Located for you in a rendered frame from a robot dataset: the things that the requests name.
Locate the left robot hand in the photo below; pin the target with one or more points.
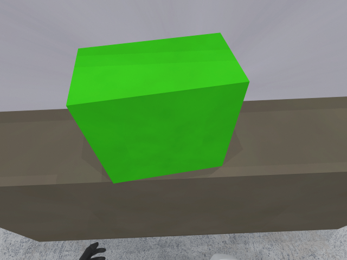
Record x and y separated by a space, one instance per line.
91 251

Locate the carton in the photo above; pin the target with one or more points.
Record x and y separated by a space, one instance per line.
158 107

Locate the pedestal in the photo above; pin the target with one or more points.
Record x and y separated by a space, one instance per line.
285 169

